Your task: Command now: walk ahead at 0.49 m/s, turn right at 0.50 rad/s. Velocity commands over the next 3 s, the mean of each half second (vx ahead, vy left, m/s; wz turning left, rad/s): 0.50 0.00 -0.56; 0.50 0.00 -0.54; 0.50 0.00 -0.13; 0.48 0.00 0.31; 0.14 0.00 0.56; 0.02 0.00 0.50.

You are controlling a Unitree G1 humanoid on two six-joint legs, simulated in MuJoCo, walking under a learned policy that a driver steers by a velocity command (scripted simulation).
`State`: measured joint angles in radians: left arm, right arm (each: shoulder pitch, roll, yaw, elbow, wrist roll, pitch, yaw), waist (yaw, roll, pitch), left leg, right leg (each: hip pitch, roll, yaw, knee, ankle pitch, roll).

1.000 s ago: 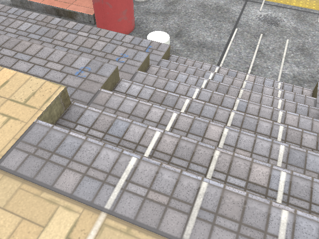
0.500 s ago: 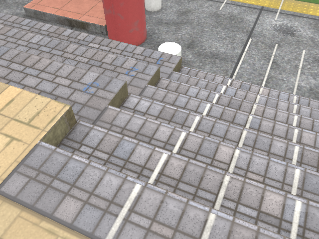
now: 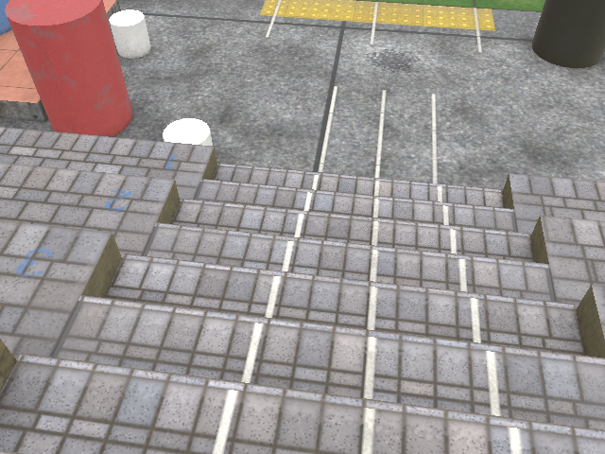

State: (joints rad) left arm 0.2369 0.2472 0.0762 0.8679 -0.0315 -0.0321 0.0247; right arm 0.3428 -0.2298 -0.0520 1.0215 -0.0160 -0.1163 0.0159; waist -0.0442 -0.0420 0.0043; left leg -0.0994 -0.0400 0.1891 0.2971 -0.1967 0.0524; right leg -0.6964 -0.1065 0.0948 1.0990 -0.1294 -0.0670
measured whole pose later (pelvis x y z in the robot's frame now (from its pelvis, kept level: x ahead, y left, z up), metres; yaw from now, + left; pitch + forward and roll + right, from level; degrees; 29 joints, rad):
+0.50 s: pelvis +0.24 -0.08 +0.00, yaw -17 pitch +2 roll +1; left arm 0.36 0.22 0.06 0.73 -0.02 -0.05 -0.01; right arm 0.11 -0.30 -0.08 0.80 -0.01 -0.08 -0.02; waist 0.03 0.03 0.01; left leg -0.64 0.10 -0.10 1.01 -0.21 0.00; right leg -0.27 0.12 0.06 0.43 -0.19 -0.11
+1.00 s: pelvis +0.53 -0.09 -0.17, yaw -33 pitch +1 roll +1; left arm 0.42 0.22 0.03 0.84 -0.08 -0.01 0.06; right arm 0.34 -0.21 -0.06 0.89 0.01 -0.08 0.05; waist 0.01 -0.05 -0.06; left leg -0.33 -0.06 -0.03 0.62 -0.31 0.04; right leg -0.65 0.12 0.16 1.99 -0.63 -0.03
